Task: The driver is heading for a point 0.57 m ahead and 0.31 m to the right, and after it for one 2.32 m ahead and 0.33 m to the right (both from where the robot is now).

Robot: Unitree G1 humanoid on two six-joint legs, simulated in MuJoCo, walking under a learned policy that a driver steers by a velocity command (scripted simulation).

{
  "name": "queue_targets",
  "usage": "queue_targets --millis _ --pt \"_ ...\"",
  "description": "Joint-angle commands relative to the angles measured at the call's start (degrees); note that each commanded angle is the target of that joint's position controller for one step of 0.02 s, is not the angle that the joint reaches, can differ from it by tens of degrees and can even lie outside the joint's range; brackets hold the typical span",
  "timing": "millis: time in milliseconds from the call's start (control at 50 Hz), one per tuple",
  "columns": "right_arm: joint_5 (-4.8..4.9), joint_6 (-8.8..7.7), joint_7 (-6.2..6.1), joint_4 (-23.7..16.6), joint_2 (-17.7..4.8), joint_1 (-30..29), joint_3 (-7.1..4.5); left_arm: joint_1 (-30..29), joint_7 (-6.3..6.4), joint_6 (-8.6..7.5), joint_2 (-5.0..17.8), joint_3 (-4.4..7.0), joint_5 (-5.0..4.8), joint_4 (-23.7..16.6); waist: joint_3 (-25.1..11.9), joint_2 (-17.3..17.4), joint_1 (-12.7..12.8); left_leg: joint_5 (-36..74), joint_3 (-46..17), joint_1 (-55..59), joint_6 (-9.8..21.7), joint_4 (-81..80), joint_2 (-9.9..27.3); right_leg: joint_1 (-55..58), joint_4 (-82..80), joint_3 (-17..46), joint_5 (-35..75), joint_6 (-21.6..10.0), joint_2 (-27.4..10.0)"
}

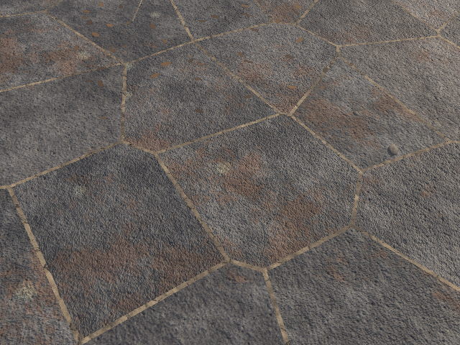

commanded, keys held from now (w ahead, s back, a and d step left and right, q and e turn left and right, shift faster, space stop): w+e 0.90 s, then w+q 0.10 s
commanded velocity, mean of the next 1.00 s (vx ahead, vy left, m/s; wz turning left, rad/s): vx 0.50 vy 0.00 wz -0.55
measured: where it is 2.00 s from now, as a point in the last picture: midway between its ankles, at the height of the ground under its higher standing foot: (337, 207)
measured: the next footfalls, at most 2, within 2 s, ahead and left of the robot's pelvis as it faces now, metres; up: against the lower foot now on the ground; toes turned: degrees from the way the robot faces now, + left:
right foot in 0.40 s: +0.33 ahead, -0.18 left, +0.00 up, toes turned -18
left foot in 0.90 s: +0.67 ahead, -0.12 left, +0.00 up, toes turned -35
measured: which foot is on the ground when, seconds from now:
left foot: down 0.00-0.42, up 0.44-0.88, down 0.90-1.00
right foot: up 0.00-0.38, down 0.40-0.92, up 0.94-1.00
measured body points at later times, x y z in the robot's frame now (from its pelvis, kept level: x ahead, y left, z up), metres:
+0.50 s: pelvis +0.24 -0.09 -0.02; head +0.28 -0.11 +0.43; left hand +0.47 +0.13 -0.12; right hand +0.24 -0.38 -0.15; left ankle +0.15 +0.10 -0.63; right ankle +0.29 -0.17 -0.74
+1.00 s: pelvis +0.52 -0.15 -0.01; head +0.54 -0.16 +0.44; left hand +0.72 +0.06 -0.13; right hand +0.54 -0.46 -0.10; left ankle +0.64 -0.09 -0.74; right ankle +0.34 -0.18 -0.66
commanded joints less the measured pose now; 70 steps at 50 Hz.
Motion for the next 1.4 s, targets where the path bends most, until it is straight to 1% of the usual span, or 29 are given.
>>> queue_targets --millis 20,180,300,340,380,400,420,440,460,500,520,620,720,820,880,900,920,940,960,1000,1020,1080,1160,1260,1320,1340,1360,1380,1400 --pt "-0.34 -0.77 -0.29 -1.01 -5.08 1.09 -1.30 2.43 -0.05 0.93 1.29 1.13 -0.12 -3.77 -1.94 8.57 0.27 2.88 -12.87 8.43 8.10 -16.46 15.40 -9.11 0.44 2.76 5.00 -0.18 -5.92" --pt "-0.31 -0.04 -1.94 0.74 -9.29 4.23 -2.65 -9.62 -1.70 1.42 1.04 0.98 0.76 -9.25 1.95 5.02 -1.88 10.98 0.51 12.25 7.79 -18.43 15.10 -14.46 -18.62 0.45 21.80 1.00 -5.44" --pt "1.18 1.94 -2.10 1.94 -11.75 8.47 -3.52 -18.86 -3.84 1.57 1.24 0.41 0.64 -14.48 4.77 5.20 -4.52 14.61 4.95 21.74 6.23 -14.51 17.89 -14.88 -28.52 -5.09 16.13 -1.14 -3.79" --pt "1.63 2.61 -2.16 1.54 -13.21 7.31 -3.95 -17.30 -4.21 1.80 2.80 1.12 0.71 -15.35 2.65 6.88 -2.43 30.29 6.90 23.37 5.02 -8.41 18.06 -9.26 -29.71 -8.19 10.50 -3.12 -0.80" --pt "2.19 3.53 -2.34 0.90 -14.26 5.20 -4.18 -5.82 -4.05 1.95 6.31 3.33 0.49 -12.97 -4.06 7.21 4.70 45.90 9.64 21.25 3.05 8.67 15.86 7.00 -33.72 -11.66 10.18 -6.21 4.85" --pt "1.63 3.48 -2.46 0.31 -13.04 5.67 -3.66 4.45 -3.08 2.21 10.77 5.63 0.44 -10.03 -9.50 3.97 9.03 37.36 10.06 10.70 0.46 24.07 13.45 24.39 -35.86 -7.57 12.49 -8.68 5.12" --pt "-1.20 2.38 -1.83 -2.65 -4.73 9.57 -1.17 6.12 -2.10 2.23 18.13 6.98 0.04 -9.48 -12.38 -12.34 4.11 -12.67 8.45 -14.72 -3.10 45.50 4.80 42.90 -38.60 20.29 10.92 -16.61 -10.40" --pt "0.80 -0.44 -1.04 -4.70 -5.68 7.12 -0.63 7.09 -2.52 1.10 16.76 5.90 0.80 -11.83 -22.74 -10.84 4.83 -25.97 -6.48 -25.27 -3.38 56.42 -1.64 50.12 -50.46 45.79 0.62 -23.91 -18.00" --pt "3.24 -2.04 -0.52 -6.31 -9.50 -0.04 -1.62 6.15 -2.92 0.23 12.14 4.55 1.46 -11.36 -16.38 -4.67 6.93 -20.76 -9.70 -31.51 -1.58 57.14 1.39 47.54 -52.32 39.17 4.31 -19.93 -16.53" --pt "1.74 -2.60 -1.03 -5.52 -9.03 -0.52 -1.56 -1.71 -2.80 -0.39 7.71 3.15 1.06 -12.63 -7.93 1.65 2.15 -12.08 -9.75 -26.51 -0.29 47.78 6.23 31.24 -51.35 24.45 14.05 -15.55 -11.71" --pt "0.96 -1.87 -1.16 -5.07 -9.89 0.78 -2.19 -4.91 -2.60 -0.46 6.05 2.48 1.44 -13.67 -6.49 1.13 -0.07 -10.05 -10.15 -21.68 -0.59 43.65 7.71 24.63 -52.31 20.31 18.76 -14.51 -9.94" --pt "-0.56 0.80 -1.35 -7.39 -7.04 -3.21 -1.92 -2.81 -0.96 -0.90 8.77 2.92 1.16 -13.52 -2.68 1.33 -0.94 -0.74 -8.33 -18.87 -4.30 28.90 6.06 15.09 -55.76 13.58 25.94 -14.15 -6.41" --pt "0.19 0.32 -0.55 -10.47 -5.37 -12.82 -1.00 1.15 -0.15 -0.37 8.94 3.03 0.79 -12.36 -0.35 -2.20 2.78 14.31 -7.82 -14.76 -4.37 9.47 1.88 13.16 -54.90 11.52 17.48 -10.21 -3.17" --pt "0.79 -0.90 0.57 -12.87 -7.69 -15.84 -1.45 4.01 0.20 0.41 8.58 3.03 0.44 -11.10 -0.22 -3.37 3.58 10.54 -9.38 -12.51 -2.80 2.72 0.33 19.34 -48.65 18.08 15.67 -9.21 -5.76" --pt "0.78 -1.84 0.48 -11.23 -9.71 -8.25 -2.61 1.97 0.52 1.19 8.09 2.86 0.62 -11.89 -2.82 -5.78 -0.70 5.43 -7.64 -1.71 -0.31 -0.81 -0.93 20.16 -41.63 20.33 21.85 -7.34 -4.38" --pt "-0.03 -2.14 0.14 -10.03 -11.74 -1.34 -3.48 0.81 0.29 1.10 5.85 2.01 0.94 -12.82 -8.26 -4.52 -4.09 5.99 -10.18 10.27 2.19 0.03 2.83 16.57 -32.37 17.79 23.47 -5.40 -1.24" --pt "-0.59 -1.90 -0.17 -8.84 -15.13 8.99 -4.11 1.65 0.30 0.87 2.71 0.66 2.43 -13.82 -17.37 3.12 -7.24 4.55 -20.91 25.45 5.78 1.31 12.97 8.75 -15.75 11.21 11.76 -2.87 2.93" --pt "-0.86 -1.20 0.63 -5.36 -18.06 13.34 -5.02 12.33 0.17 0.18 0.36 0.09 -0.06 -13.76 -21.18 25.04 -1.97 -8.75 -49.39 39.60 15.41 -5.96 23.05 -11.59 0.55 7.34 -13.85 0.57 9.17" --pt "0.90 -1.05 0.99 -6.26 -11.85 11.74 -3.63 11.10 0.31 -0.01 5.97 0.75 -0.62 -11.58 -15.38 16.41 -3.61 -20.50 -51.25 36.57 14.32 -8.69 21.68 -17.85 6.93 10.04 -12.12 0.89 5.46" --pt "0.68 -0.02 0.88 -7.53 -8.29 5.49 -2.20 -0.75 0.05 -0.30 7.68 1.04 0.98 -13.74 -4.43 5.37 -3.56 -12.52 -35.75 21.96 11.46 -9.91 16.51 -17.66 5.90 5.26 -3.24 0.81 1.34" --pt "0.37 0.36 0.89 -7.57 -7.78 3.85 -1.90 -3.60 -0.05 -0.81 7.13 1.12 2.03 -14.79 -1.65 4.51 -2.57 -6.03 -32.11 16.37 11.85 -11.05 14.59 -16.50 1.91 3.99 -0.47 0.83 -0.47" --pt "0.59 0.38 0.66 -7.24 -7.47 4.49 -1.42 -3.44 -0.41 -1.39 4.11 0.57 2.28 -15.66 -2.69 7.89 -0.39 6.42 -26.24 11.07 12.52 -12.77 11.09 -10.72 -7.45 1.68 0.37 1.66 -1.97" --pt "1.71 1.19 -0.56 -6.70 -11.60 6.66 -2.66 -10.90 -0.84 -1.93 1.56 -0.93 2.31 -17.89 -2.16 7.58 -2.00 8.56 -20.63 5.94 11.99 -14.17 9.22 -4.78 -25.03 -0.81 9.31 3.55 -0.36" --pt "2.33 2.55 -0.87 -5.73 -11.85 11.80 -2.66 -17.26 -1.74 -2.68 3.76 -0.48 1.09 -19.55 -1.56 8.35 -3.86 3.79 -22.24 5.34 9.74 -11.32 9.45 3.04 -36.56 -0.34 17.80 4.14 2.62" --pt "2.20 3.17 -1.25 -6.09 -10.98 11.87 -2.41 -13.09 -1.51 -3.17 5.94 0.83 1.09 -18.57 -2.85 8.56 -0.31 -0.61 -24.15 3.73 6.80 -5.63 8.07 14.05 -42.19 -0.62 16.61 2.20 2.48" --pt "1.80 3.04 -1.28 -6.69 -9.08 11.09 -1.80 -7.94 -1.02 -3.25 7.65 1.66 1.54 -17.68 -5.14 8.09 2.58 -0.40 -22.72 0.39 4.89 0.78 5.34 22.06 -42.95 1.24 15.01 0.52 -0.32" --pt "0.78 2.68 -1.20 -8.28 -4.96 10.18 -0.44 1.52 -0.36 -3.12 11.53 2.72 2.48 -16.63 -12.18 0.43 6.67 -8.64 -17.04 -7.33 2.15 18.19 1.07 35.07 -43.24 11.41 12.07 -3.16 -11.25" --pt "2.14 1.72 -1.29 -10.71 -2.89 15.80 0.33 5.02 -0.68 -2.01 15.77 3.74 2.91 -15.06 -16.90 -17.11 4.06 -25.17 -10.67 -23.38 0.38 33.56 -2.93 44.91 -48.64 33.46 0.61 -11.16 -22.83" --pt "3.03 1.79 -1.51 -9.60 -8.40 14.76 -0.96 4.18 -0.97 -2.00 11.24 2.88 2.37 -14.82 -12.26 -11.38 4.80 -23.40 -12.56 -29.30 -0.12 42.26 0.66 41.27 -51.15 36.96 -9.28 -11.70 -21.88"
Keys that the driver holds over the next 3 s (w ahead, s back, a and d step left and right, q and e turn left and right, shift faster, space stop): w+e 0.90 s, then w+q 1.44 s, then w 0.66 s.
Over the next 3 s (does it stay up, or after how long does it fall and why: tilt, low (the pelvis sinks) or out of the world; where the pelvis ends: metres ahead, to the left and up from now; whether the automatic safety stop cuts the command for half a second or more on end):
stays up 1.50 -0.24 0.00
